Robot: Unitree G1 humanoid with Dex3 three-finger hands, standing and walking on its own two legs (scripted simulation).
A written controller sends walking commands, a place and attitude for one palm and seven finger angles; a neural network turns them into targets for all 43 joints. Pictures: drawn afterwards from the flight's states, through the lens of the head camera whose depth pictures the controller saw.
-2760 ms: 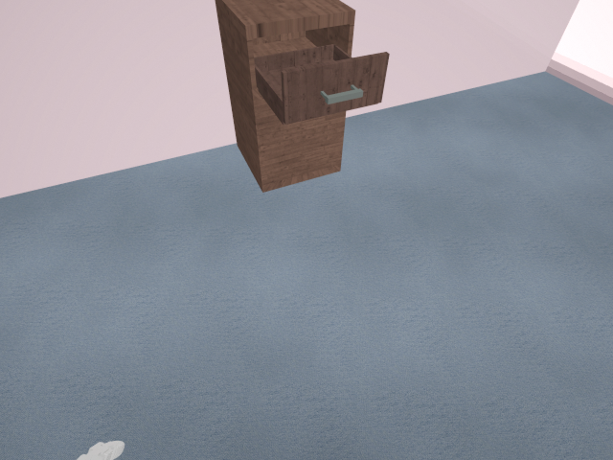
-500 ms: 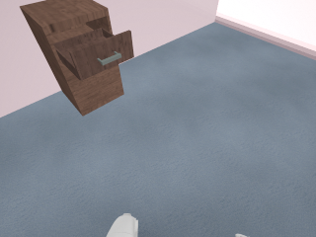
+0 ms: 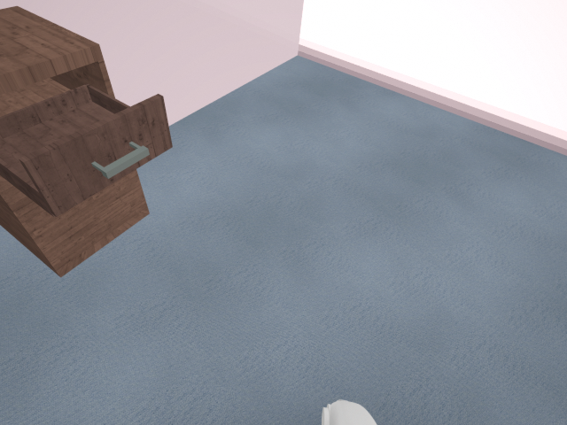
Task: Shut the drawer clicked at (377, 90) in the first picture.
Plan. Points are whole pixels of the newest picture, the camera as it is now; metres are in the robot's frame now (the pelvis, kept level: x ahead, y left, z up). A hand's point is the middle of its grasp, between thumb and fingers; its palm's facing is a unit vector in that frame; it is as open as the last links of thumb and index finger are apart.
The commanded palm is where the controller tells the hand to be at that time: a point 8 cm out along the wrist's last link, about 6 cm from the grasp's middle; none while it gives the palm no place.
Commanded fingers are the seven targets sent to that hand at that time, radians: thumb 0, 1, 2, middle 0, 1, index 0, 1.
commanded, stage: walk to a spot facing it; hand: left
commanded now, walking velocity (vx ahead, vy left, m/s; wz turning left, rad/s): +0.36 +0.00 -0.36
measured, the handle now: (120, 158) +0.75 +0.48 -0.14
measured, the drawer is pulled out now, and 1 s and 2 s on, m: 0.30 0.30 0.30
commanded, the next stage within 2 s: turn to face it in 1.30 s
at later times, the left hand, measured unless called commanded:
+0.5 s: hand (239, 327) +0.33 +0.10 -0.18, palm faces -0.09 -0.98 -0.15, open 7.2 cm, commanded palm none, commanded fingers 0.00 0.90 0.90 -0.20 -0.30 -0.20 -0.30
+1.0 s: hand (222, 302) +0.38 +0.14 -0.19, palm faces -0.14 -0.98 -0.14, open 7.4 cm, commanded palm none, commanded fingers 0.00 0.90 0.90 -0.20 -0.30 -0.20 -0.30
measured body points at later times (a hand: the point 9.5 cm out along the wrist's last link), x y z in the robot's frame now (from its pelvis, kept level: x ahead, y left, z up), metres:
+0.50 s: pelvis +0.21 -0.05 -0.02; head +0.22 -0.05 +0.43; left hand +0.34 +0.15 -0.17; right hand +0.06 -0.21 -0.17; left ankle +0.10 +0.08 -0.64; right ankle +0.22 -0.11 -0.74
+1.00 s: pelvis +0.43 -0.03 -0.02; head +0.46 -0.02 +0.43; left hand +0.39 +0.19 -0.18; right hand +0.50 -0.27 -0.15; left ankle +0.50 +0.05 -0.74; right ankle +0.29 -0.11 -0.65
